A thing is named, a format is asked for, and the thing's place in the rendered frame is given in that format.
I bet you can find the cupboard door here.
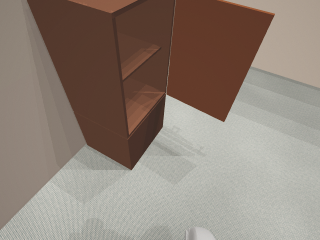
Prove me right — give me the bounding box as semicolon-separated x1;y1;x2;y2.
166;0;275;122

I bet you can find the right robot thigh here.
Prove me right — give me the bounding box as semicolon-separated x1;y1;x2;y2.
184;226;216;240

